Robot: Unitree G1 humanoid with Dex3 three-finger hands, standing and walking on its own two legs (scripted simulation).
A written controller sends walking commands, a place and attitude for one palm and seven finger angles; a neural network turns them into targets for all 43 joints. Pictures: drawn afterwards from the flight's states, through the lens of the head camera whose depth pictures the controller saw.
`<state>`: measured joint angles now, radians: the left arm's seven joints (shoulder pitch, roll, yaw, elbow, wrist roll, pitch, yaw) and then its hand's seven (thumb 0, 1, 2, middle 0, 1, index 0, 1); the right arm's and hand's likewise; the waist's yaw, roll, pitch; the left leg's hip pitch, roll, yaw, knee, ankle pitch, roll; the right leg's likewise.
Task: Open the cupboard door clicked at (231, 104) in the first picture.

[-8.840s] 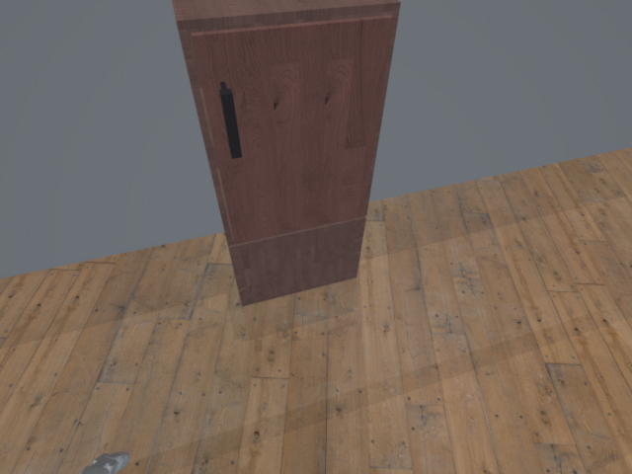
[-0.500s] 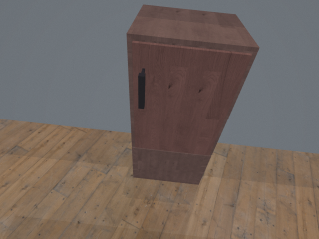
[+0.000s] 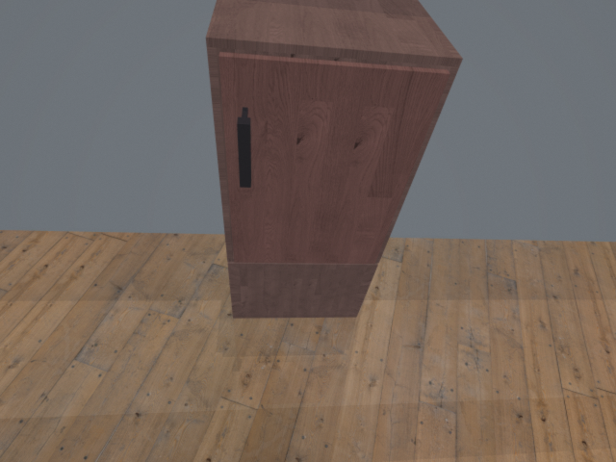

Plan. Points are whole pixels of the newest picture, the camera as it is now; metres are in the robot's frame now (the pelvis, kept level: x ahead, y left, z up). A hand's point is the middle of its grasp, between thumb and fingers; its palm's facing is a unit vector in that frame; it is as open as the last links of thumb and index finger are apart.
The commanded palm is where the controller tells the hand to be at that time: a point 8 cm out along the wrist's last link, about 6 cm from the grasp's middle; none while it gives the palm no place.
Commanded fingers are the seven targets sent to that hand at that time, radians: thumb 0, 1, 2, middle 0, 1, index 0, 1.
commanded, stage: look again from close up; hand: left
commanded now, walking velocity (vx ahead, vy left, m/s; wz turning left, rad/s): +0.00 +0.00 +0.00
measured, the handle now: (245, 148) +0.68 +0.11 +0.01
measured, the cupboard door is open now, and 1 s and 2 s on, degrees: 0 0 0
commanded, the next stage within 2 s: shuffle to correct the standing spot in 0.60 s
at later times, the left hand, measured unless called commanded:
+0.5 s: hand out of the picture +0.01 +0.10 -0.18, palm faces +0.02 -0.98 -0.18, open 7.3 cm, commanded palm none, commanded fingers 0.00 0.90 0.90 -0.20 -0.30 -0.20 -0.30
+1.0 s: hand out of the picture +0.03 +0.07 -0.20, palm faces +0.11 -0.98 -0.15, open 7.4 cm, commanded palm none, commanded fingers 0.00 0.90 0.90 -0.20 -0.30 -0.20 -0.30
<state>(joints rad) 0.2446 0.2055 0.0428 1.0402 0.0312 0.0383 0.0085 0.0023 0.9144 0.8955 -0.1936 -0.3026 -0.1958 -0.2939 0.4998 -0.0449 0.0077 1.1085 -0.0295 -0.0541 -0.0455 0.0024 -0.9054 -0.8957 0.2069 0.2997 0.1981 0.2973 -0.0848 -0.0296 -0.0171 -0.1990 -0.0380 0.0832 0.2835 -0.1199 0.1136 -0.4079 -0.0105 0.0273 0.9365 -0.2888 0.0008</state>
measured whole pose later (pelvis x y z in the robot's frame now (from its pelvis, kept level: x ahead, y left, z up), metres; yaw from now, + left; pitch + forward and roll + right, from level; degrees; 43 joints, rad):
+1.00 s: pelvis +0.08 -0.09 -0.02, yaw +3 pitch -1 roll -1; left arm 0.39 0.13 0.02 1.10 0.03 -0.04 0.02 0.00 0.91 0.89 -0.20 -0.30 -0.20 -0.29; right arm 0.29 -0.14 -0.01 1.12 -0.02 -0.01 -0.02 0.01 -0.93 -0.90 0.20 0.30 0.19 0.30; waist 0.02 -0.01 0.04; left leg -0.27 0.04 0.08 0.66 -0.43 0.02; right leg -0.07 0.08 -0.07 0.44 -0.37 -0.09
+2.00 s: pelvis +0.14 -0.10 -0.01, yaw +3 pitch +0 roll +1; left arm 0.30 0.21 0.05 1.03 0.03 0.04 0.01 0.00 0.91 0.90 -0.20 -0.30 -0.20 -0.29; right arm 0.30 -0.13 -0.01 1.01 -0.03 0.00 -0.03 0.01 -0.94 -0.90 0.21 0.30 0.20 0.30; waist 0.02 -0.05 0.00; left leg -0.19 -0.01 0.05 0.42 -0.22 0.02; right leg -0.42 -0.01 0.01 0.94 -0.33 0.01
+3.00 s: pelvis +0.13 -0.11 -0.02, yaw +4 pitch -3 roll -2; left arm 0.34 0.16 0.01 1.02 0.03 0.00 0.05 0.00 0.91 0.89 -0.20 -0.30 -0.20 -0.29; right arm 0.27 -0.19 -0.04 1.01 -0.01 0.01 -0.04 0.01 -0.91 -0.90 0.20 0.30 0.19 0.30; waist -0.01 0.03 0.01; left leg -0.25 0.02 0.01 0.62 -0.32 0.01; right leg -0.15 0.04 -0.08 0.54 -0.33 -0.04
